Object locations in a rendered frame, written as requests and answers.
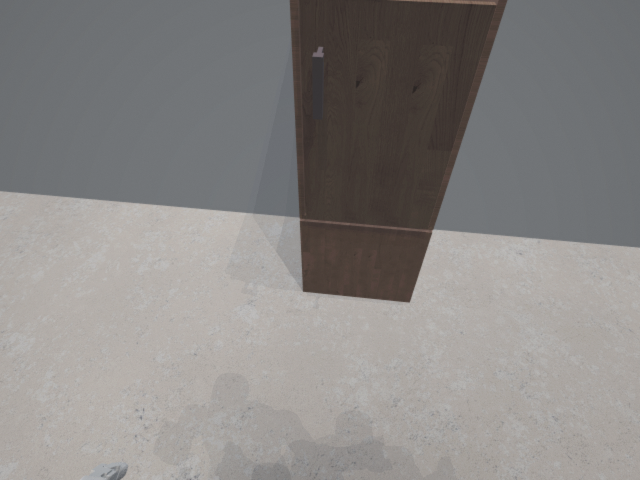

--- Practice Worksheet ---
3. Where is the handle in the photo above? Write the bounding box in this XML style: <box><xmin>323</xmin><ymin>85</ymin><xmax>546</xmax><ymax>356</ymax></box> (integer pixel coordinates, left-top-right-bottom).
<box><xmin>312</xmin><ymin>47</ymin><xmax>324</xmax><ymax>120</ymax></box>

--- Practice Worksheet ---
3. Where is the cupboard door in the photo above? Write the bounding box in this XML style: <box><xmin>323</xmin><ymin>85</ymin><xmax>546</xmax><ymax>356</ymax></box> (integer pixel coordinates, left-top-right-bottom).
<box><xmin>299</xmin><ymin>0</ymin><xmax>497</xmax><ymax>229</ymax></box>

